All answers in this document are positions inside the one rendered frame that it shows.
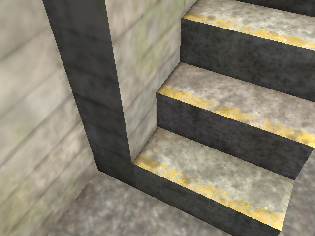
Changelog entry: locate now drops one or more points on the stairs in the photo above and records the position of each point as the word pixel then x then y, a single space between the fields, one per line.
pixel 236 116

